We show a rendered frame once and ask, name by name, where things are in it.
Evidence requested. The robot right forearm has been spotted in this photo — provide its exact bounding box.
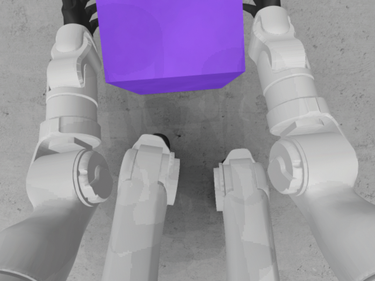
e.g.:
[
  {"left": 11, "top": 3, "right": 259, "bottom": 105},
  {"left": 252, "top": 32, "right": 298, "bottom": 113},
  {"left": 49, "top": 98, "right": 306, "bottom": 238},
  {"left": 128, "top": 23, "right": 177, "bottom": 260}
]
[{"left": 248, "top": 6, "right": 359, "bottom": 173}]

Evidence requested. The robot right upper arm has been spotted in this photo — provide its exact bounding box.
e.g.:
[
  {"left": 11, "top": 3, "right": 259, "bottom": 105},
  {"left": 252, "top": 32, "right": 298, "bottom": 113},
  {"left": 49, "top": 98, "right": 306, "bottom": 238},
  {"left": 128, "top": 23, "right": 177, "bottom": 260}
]
[{"left": 267, "top": 132, "right": 375, "bottom": 281}]

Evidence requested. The carton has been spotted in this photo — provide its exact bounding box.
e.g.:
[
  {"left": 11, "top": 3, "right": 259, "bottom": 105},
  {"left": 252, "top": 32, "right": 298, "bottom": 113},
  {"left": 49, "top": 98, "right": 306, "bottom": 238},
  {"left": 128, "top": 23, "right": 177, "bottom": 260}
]
[{"left": 96, "top": 0, "right": 246, "bottom": 95}]

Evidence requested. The right robot hand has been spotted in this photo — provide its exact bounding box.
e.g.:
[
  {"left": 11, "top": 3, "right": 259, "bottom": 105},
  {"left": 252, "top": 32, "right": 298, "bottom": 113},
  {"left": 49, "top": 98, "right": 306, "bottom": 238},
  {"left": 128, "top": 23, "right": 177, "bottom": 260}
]
[{"left": 243, "top": 0, "right": 281, "bottom": 18}]

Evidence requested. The right robot thigh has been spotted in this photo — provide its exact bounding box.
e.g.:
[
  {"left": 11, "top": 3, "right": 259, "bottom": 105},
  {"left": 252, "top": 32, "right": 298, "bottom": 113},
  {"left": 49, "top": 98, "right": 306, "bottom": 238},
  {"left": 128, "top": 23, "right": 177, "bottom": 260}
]
[{"left": 214, "top": 158, "right": 280, "bottom": 281}]

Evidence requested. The robot left upper arm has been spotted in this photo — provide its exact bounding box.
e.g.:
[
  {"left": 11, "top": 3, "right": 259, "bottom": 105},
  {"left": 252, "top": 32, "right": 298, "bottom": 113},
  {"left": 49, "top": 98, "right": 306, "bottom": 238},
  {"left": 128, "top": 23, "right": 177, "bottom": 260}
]
[{"left": 0, "top": 149, "right": 113, "bottom": 281}]

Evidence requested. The left robot hand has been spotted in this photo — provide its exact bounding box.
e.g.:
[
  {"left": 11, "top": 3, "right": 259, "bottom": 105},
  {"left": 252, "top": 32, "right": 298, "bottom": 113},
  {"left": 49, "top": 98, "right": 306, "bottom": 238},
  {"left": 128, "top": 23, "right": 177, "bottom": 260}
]
[{"left": 62, "top": 0, "right": 99, "bottom": 37}]

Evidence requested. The robot left forearm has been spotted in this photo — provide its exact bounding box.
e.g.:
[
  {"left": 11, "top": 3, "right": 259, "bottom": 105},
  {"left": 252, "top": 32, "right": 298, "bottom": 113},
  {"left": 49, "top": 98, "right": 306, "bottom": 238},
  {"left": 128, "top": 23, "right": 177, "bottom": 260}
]
[{"left": 26, "top": 23, "right": 102, "bottom": 197}]

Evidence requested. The robot right shin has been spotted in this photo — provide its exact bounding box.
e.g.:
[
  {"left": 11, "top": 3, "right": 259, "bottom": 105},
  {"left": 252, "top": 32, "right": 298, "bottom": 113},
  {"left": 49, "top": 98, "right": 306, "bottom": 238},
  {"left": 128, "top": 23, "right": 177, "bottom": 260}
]
[{"left": 223, "top": 149, "right": 270, "bottom": 202}]

